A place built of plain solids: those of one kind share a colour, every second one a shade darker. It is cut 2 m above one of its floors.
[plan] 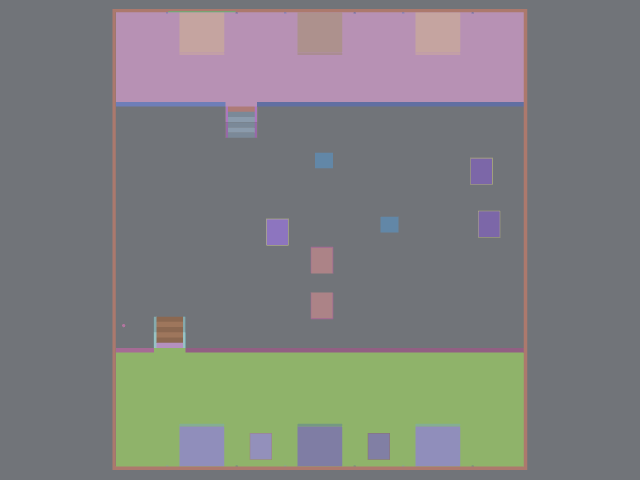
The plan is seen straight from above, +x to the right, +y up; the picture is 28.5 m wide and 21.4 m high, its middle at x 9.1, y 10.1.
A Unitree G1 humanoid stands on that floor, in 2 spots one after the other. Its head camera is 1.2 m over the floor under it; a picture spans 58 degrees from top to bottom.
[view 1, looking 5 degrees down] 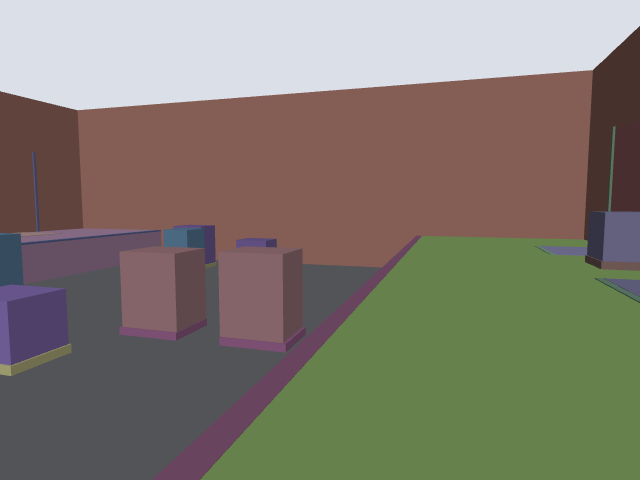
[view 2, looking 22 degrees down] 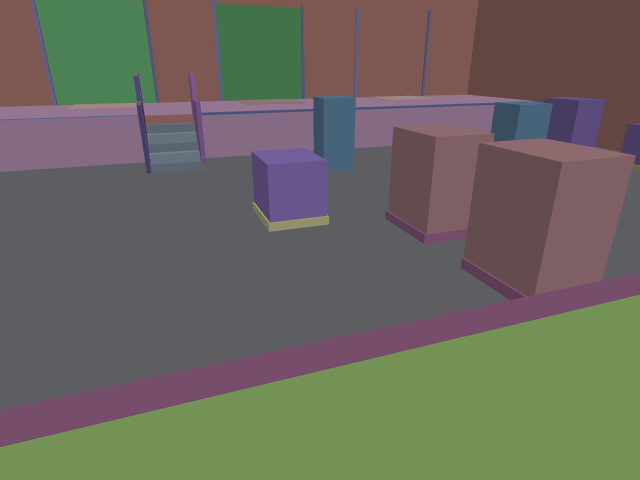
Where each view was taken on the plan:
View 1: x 2.40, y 4.07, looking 17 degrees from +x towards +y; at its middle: wall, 16.57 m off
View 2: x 5.30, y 3.69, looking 70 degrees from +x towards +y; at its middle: ground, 6.41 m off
